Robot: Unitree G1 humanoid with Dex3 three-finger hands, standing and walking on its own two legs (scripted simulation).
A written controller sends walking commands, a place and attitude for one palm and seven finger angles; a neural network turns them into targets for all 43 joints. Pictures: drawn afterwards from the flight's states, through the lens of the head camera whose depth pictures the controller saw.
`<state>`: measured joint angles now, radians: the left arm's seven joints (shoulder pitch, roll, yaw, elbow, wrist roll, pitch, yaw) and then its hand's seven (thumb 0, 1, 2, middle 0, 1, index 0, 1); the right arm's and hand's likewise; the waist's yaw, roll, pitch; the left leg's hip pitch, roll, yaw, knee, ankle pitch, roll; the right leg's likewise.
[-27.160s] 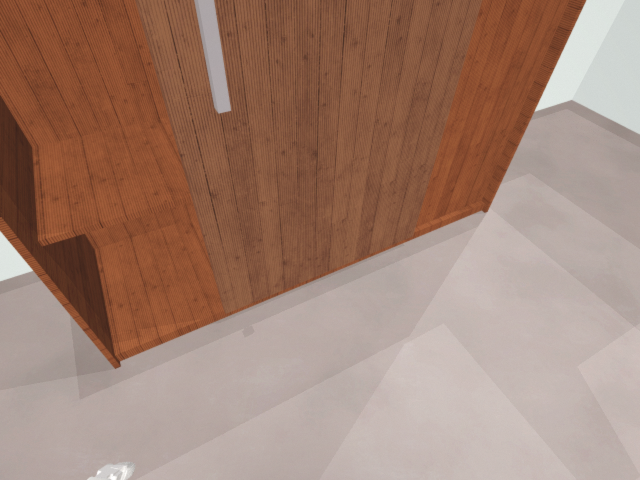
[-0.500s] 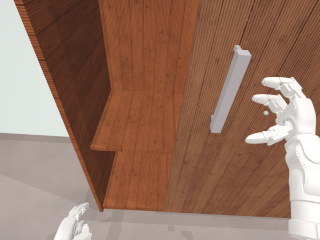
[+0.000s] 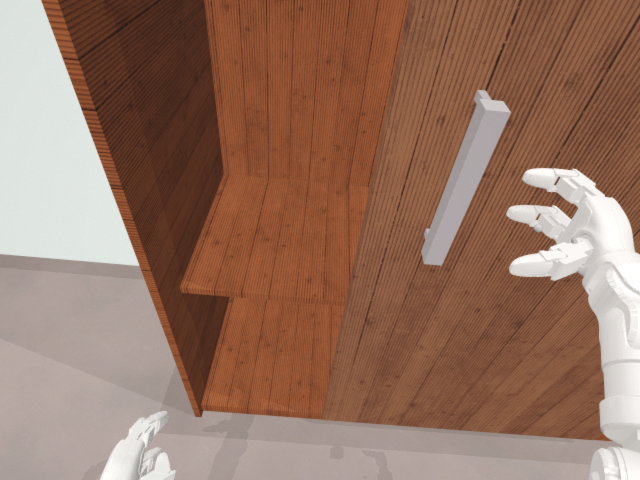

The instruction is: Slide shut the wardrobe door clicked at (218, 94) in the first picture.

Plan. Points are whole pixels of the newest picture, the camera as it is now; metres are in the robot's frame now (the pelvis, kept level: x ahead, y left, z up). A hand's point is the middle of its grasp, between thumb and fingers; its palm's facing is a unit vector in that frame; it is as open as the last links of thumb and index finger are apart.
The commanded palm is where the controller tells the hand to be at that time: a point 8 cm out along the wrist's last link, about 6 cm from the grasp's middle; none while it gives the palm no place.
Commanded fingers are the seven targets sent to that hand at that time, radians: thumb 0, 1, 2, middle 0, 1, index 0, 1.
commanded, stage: move the hooked fingers beside the handle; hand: right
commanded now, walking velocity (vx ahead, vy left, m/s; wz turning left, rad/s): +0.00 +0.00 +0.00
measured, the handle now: (454, 185) +0.45 -0.13 +0.18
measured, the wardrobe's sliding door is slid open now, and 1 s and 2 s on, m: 0.37 0.37 0.37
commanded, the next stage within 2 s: feel for the door with the fingertips in 0.38 s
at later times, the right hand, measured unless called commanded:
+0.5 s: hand (514, 248) +0.36 -0.19 +0.17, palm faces -0.01 +1.00 -0.04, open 14.0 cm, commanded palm +0.35 -0.24 +0.20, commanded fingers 0.00 0.50 -0.30 0.30 1.20 0.30 1.20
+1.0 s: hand (498, 214) +0.37 -0.16 +0.20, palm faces +0.03 +1.00 -0.04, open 14.0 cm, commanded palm +0.35 -0.21 +0.20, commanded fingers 0.00 0.50 -0.30 0.30 1.20 0.30 1.20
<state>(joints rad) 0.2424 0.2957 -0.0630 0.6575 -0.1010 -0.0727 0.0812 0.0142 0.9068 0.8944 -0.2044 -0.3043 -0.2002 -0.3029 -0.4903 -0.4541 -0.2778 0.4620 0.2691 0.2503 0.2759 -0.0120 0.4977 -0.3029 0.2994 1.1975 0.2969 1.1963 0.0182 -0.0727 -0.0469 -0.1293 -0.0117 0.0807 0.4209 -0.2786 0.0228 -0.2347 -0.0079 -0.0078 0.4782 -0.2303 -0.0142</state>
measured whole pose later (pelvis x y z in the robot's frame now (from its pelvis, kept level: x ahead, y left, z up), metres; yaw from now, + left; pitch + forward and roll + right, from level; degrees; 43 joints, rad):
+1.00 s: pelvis +0.01 +0.01 +0.00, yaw +0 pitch -2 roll +0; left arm 0.20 0.26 -0.07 0.67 -0.07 -0.05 0.06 0.01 0.91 0.89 -0.20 -0.30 -0.20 -0.30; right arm -0.42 -0.30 -0.20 0.22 0.22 0.23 0.11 -0.01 0.50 -0.30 0.30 1.20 0.29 1.20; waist 0.00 -0.05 -0.04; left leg -0.09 -0.02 0.08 0.41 -0.29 0.03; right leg -0.18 -0.01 -0.01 0.46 -0.24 0.00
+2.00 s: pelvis +0.01 +0.00 +0.00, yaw +1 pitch -2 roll +0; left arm 0.21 0.27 -0.05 0.65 -0.08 -0.05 0.06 0.01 0.91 0.89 -0.20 -0.30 -0.20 -0.30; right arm -0.43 -0.27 -0.18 0.24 0.23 0.24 0.11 -0.01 0.50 -0.30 0.30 1.20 0.30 1.20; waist 0.01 -0.06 -0.04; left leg -0.09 0.00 0.07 0.40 -0.28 0.02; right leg -0.19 0.00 -0.02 0.45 -0.23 -0.02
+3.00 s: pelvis +0.01 +0.00 +0.00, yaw +0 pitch -2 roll +0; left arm 0.22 0.27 -0.05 0.67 -0.07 -0.06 0.05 0.01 0.91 0.89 -0.20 -0.30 -0.20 -0.30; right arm -0.45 -0.28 -0.18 0.27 0.22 0.21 0.10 -0.01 0.50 -0.30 0.30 1.20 0.30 1.22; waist 0.01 -0.06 -0.03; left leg -0.09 -0.01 0.07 0.40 -0.28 0.03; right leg -0.19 -0.01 -0.01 0.44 -0.23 -0.01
